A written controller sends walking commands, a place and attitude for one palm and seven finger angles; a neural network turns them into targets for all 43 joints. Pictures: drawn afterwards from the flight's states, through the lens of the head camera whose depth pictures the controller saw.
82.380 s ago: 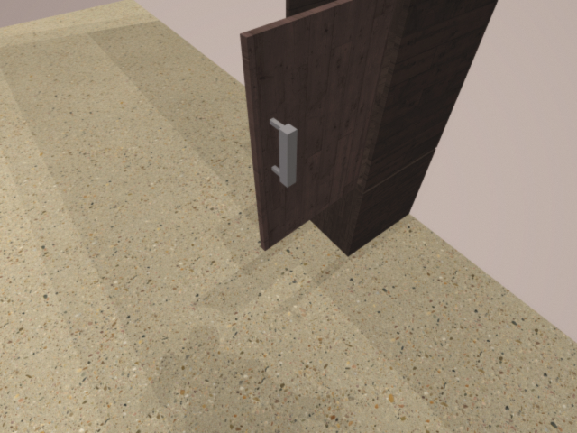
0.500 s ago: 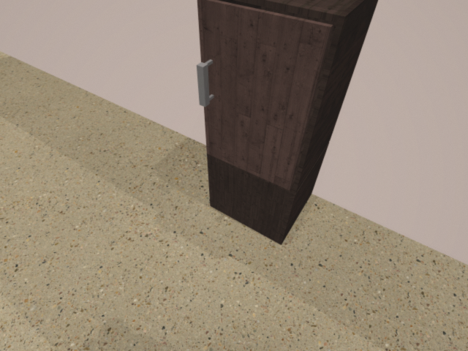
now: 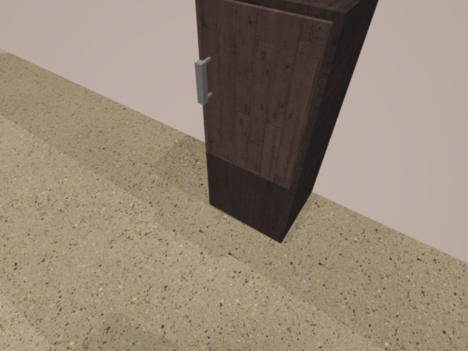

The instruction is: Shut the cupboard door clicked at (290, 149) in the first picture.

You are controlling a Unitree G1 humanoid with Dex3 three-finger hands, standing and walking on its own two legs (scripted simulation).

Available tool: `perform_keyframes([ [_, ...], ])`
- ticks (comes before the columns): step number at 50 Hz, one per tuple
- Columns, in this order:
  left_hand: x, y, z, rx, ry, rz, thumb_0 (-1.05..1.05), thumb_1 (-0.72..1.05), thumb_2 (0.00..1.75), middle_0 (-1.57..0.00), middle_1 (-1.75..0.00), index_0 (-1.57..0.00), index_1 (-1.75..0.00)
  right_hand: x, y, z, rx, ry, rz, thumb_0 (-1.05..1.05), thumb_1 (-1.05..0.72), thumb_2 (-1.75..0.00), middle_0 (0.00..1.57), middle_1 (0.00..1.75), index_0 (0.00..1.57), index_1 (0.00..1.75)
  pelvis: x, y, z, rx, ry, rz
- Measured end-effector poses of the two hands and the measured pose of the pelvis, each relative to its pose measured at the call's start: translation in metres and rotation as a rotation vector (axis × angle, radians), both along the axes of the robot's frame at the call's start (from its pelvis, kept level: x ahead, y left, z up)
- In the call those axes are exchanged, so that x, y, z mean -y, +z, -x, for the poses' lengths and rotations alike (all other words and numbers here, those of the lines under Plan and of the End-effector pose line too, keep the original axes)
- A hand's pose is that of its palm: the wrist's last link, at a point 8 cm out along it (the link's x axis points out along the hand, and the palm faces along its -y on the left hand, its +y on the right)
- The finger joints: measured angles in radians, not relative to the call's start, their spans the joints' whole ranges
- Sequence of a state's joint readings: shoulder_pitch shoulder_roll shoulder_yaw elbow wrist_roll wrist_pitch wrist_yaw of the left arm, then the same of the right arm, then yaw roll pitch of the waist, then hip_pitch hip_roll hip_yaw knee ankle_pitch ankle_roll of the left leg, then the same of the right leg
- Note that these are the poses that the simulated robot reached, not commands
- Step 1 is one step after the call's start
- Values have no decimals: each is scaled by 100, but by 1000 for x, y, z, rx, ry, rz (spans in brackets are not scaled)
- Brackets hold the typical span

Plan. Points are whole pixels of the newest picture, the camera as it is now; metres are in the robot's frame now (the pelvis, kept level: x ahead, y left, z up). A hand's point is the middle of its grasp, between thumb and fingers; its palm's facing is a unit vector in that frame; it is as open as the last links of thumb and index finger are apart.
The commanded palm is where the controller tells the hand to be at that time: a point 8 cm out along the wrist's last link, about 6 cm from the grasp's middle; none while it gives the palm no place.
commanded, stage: look to check the result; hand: left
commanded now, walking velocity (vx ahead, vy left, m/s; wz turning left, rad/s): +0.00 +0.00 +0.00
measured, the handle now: (205, 80) +0.90 +0.14 +0.01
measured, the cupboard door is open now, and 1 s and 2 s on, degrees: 1 1 1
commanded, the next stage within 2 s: stand and wait in 0.14 s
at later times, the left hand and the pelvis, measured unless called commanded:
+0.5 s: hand out of the picture -0.03 +0.16 -0.18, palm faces +0.04 -0.99 -0.16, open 7.4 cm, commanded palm none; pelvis +0.01 +0.00 +0.00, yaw +0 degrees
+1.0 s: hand out of the picture -0.01 +0.16 -0.18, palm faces +0.04 -0.98 -0.17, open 7.4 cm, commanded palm none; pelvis +0.02 +0.00 +0.00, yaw +0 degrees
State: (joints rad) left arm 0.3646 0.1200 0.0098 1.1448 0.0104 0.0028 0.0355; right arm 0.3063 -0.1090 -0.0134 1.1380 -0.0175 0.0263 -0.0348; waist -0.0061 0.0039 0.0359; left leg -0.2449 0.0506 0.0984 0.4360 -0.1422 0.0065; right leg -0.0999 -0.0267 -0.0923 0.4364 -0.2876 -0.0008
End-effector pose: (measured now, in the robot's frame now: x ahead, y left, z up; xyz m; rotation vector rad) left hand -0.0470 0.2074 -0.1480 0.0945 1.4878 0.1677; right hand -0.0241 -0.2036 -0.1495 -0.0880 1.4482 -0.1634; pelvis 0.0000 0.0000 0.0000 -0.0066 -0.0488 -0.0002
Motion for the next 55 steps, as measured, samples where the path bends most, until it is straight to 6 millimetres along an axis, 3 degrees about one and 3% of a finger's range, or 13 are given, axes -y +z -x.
perform_keyframes([
  [31, -5, 1, -18, -2, -10, -2, 0, 90, 90, -20, -30, -20, -30, -2, 2, -11, -14, 4, 4, 0, -91, -90, 20, 30, 20, 30, -3, 1, -11, -8, -2, -4],
  [55, 1, 1, -30, 4, -9, 2, 0, 90, 90, -20, -30, -20, -30, 10, 4, -29, -4, 17, 21, 0, -91, -90, 20, 30, 20, 30, 3, 2, -23, -13, 1, -7],
])
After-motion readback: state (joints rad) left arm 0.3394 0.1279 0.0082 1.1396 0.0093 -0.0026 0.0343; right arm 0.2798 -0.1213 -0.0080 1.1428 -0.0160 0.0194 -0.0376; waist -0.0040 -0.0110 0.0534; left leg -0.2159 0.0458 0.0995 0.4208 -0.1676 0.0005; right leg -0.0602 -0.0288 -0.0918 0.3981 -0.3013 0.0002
